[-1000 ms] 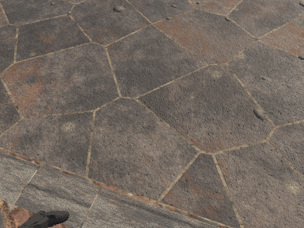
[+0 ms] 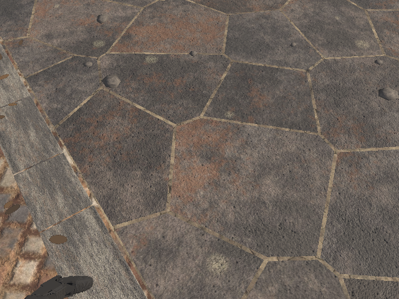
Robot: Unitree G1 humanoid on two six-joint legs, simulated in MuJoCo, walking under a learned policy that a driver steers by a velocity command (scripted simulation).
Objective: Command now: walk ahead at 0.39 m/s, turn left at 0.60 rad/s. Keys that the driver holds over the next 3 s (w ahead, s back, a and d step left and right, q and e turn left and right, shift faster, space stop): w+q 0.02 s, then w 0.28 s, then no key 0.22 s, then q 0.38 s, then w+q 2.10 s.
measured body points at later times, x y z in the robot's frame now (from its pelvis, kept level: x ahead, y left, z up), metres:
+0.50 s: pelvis +0.19 +0.06 +0.02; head +0.21 +0.09 +0.47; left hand +0.22 +0.35 -0.11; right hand +0.40 -0.17 -0.06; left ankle +0.22 +0.16 -0.72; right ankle +0.13 -0.09 -0.65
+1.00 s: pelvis +0.26 +0.06 +0.02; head +0.30 +0.05 +0.47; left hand +0.32 +0.37 -0.07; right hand +0.47 -0.19 -0.09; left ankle +0.20 +0.18 -0.65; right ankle +0.31 -0.04 -0.72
